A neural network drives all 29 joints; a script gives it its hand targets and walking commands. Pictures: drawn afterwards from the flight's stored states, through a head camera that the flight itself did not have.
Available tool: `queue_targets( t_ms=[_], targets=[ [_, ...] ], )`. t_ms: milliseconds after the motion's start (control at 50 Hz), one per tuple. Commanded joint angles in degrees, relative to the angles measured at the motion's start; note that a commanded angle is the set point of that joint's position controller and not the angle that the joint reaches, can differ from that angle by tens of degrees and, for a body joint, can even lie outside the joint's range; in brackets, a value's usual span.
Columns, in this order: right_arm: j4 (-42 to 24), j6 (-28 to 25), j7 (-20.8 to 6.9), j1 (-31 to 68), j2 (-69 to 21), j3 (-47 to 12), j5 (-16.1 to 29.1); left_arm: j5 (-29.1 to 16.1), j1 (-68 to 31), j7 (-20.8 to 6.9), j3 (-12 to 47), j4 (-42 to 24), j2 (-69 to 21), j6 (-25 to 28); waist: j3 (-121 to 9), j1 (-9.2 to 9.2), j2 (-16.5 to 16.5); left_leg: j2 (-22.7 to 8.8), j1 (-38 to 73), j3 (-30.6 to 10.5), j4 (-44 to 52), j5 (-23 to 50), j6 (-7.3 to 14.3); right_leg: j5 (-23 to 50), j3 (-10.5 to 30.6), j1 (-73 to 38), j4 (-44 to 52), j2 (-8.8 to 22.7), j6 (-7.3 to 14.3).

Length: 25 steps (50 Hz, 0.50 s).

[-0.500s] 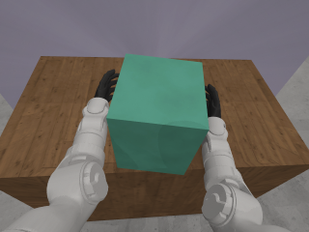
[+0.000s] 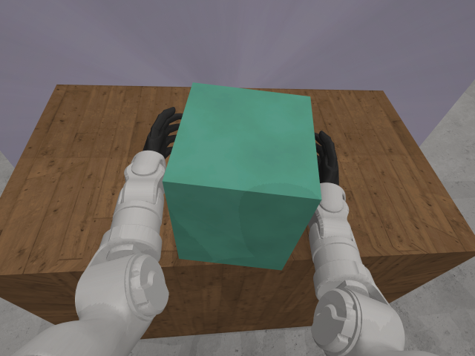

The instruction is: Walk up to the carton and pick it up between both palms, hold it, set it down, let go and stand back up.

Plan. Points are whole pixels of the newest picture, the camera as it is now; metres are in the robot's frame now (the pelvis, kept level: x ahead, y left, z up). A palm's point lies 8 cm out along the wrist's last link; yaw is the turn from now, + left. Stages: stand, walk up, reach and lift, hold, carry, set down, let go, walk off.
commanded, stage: reach and lift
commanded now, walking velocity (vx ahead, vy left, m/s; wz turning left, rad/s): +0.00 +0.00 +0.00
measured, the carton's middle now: (240, 182) +0.39 +0.01 +0.05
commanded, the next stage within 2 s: none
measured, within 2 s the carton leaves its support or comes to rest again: leaves its support in 0.86 s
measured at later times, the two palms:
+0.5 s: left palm (157, 151) +0.42 +0.15 +0.09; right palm (325, 179) +0.38 -0.14 +0.08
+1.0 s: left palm (167, 155) +0.40 +0.13 +0.10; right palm (337, 184) +0.37 -0.16 +0.09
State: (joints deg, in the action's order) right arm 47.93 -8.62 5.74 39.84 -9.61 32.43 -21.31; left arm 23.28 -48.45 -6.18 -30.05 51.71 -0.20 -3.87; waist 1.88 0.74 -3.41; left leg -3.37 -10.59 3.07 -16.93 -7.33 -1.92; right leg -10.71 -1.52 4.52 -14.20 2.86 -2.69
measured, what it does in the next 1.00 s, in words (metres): stands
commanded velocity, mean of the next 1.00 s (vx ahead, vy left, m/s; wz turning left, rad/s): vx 0.00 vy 0.00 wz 0.00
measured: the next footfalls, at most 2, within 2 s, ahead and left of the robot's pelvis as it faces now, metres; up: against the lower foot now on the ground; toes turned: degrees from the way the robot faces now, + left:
none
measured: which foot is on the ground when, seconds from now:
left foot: down 0.00-1.00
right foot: down 0.00-1.00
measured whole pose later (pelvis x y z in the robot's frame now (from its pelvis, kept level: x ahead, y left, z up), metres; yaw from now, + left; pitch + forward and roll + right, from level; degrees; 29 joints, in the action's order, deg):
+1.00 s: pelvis -0.02 +0.00 +0.00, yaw -1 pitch +5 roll -1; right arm 60.2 -17.5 7.8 42.5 -3.7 30.0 -16.9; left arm 20.4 -51.5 2.1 -24.0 61.6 0.9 2.1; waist -2.9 0.1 -3.1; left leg -4.6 -15.6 4.5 -14.9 -3.9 -2.0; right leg -7.4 -1.9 10.4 -13.1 2.0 -2.0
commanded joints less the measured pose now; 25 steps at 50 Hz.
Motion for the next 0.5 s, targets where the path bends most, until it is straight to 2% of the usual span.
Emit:
queue_targets(
  t_ms=[0,260,420,480],
  targets=[
    [-2.9,-3.9,-6.1,31.1,-24.2,-16.5,-1.9,0.3,-25.3,-5.2,14.2,0.4,-29.1,1.7,-25.7,1.66,4.6,3.3,15.8,5.9,-2.3,19.1,-0.6,21.6,-6.0,-1.9,-1.2,-4.8,-1.8],
    [-2.0,-5.1,-5.8,31.7,-23.6,-17.0,-1.4,0.1,-25.4,-4.4,15.2,0.1,-29.8,2.1,-26.9,1.39,5.0,3.0,16.6,5.6,-2.8,21.6,-1.0,21.9,-6.4,-0.5,-0.7,-5.0,-1.4],
    [-2.2,-5.9,-5.4,32.3,-23.8,-17.9,-0.8,-0.1,-25.8,-4.4,15.7,-0.1,-30.1,2.5,-27.6,1.1,4.9,3.3,15.3,5.8,-2.3,20.8,-0.8,23.6,-6.1,-2.0,-0.8,-4.7,-1.3],
    [-2.6,-7.2,-5.3,33.6,-23.9,-18.6,-0.9,-0.5,-27.1,-4.0,16.8,-0.9,-31.0,3.4,-30.0,1.06,5.1,3.2,15.8,5.6,-2.9,22.6,-1.1,25.2,-6.2,-2.1,-1.0,-4.9,-1.2]
  ],
)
